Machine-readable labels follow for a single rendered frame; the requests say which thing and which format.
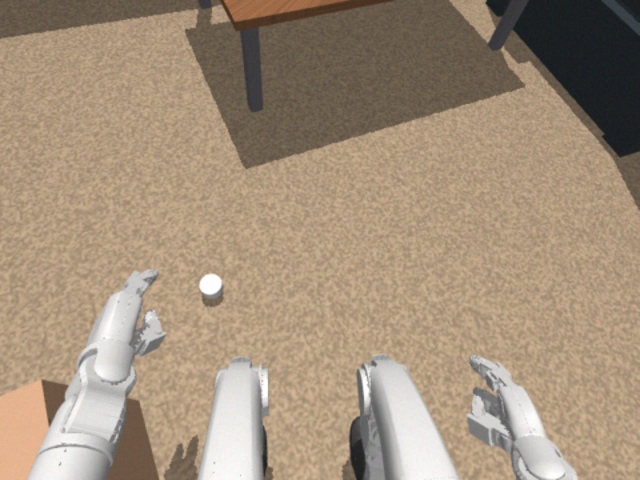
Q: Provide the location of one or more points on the left robot hand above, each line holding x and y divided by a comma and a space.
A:
118, 318

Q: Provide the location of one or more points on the right robot foot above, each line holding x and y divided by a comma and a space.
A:
356, 450

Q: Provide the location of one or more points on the right robot hand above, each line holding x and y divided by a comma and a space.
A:
510, 416

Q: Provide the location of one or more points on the left robot arm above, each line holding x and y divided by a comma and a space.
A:
83, 438

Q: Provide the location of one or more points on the coffee table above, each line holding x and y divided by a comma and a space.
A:
247, 16

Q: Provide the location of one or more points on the armchair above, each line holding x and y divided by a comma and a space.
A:
592, 47

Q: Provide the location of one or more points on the right robot arm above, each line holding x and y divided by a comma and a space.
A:
537, 458

